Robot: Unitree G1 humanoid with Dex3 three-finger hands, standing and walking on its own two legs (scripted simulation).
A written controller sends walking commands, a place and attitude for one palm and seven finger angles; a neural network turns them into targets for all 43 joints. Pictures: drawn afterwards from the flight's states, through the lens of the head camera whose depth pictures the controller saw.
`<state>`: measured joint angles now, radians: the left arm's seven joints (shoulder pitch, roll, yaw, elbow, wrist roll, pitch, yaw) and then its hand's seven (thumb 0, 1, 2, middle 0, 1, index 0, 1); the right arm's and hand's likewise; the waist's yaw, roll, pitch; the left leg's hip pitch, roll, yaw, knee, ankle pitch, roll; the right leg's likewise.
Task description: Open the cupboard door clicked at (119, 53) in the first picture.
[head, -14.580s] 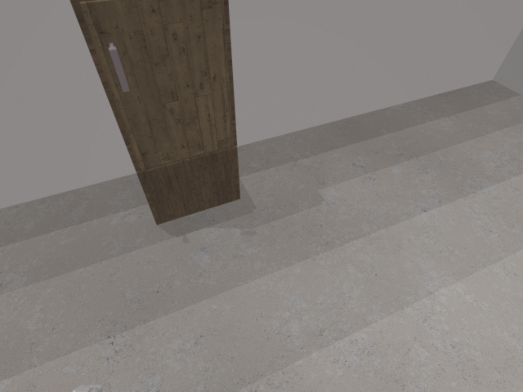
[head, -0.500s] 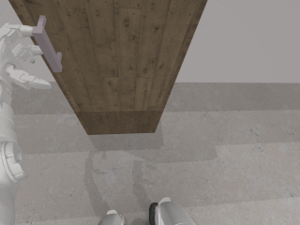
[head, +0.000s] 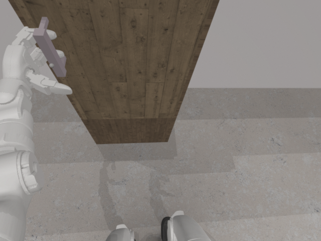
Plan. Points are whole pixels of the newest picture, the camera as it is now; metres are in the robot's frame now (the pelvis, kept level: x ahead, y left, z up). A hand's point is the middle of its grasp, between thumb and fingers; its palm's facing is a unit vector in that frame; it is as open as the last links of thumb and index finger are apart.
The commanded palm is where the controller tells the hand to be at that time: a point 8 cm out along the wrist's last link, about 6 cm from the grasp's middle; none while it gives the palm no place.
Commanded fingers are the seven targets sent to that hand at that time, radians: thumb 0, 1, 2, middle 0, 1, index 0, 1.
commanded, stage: slide the fingers in behind the handle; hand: left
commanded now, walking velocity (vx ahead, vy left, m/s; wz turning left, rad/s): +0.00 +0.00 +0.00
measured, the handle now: (53, 49) +0.56 +0.21 +0.09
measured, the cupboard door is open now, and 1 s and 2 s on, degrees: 0 0 20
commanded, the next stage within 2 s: close the thumb around the handle in 0.56 s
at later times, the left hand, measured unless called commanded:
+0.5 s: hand (56, 66) +0.50 +0.20 +0.09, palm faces -0.03 -1.00 -0.04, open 13.9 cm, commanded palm +0.48 +0.24 +0.08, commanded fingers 0.00 -0.50 0.30 -0.30 -1.20 -0.30 -1.20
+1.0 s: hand (58, 66) +0.50 +0.19 +0.09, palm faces -0.04 -1.00 -0.03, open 10.7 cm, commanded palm +0.48 +0.24 +0.08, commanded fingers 0.00 0.51 0.73 -0.37 -1.31 -0.37 -1.31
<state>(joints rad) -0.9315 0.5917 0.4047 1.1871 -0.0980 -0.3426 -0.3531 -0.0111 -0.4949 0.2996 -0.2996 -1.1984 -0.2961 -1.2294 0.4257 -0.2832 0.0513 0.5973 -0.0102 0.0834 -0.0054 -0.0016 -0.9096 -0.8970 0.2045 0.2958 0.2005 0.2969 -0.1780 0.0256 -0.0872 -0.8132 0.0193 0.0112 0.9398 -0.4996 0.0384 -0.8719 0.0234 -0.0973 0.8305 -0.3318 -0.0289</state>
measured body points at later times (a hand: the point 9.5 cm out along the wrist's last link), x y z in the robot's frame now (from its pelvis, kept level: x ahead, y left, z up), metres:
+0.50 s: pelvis +0.00 +0.00 +0.00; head +0.12 +0.01 +0.43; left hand +0.50 +0.25 +0.10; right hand +0.00 -0.27 -0.11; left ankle -0.04 +0.09 -0.69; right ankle +0.03 -0.11 -0.69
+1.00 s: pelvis -0.01 +0.00 +0.00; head +0.12 +0.01 +0.43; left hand +0.50 +0.25 +0.09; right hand -0.02 -0.26 -0.11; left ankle -0.04 +0.09 -0.69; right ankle +0.03 -0.11 -0.69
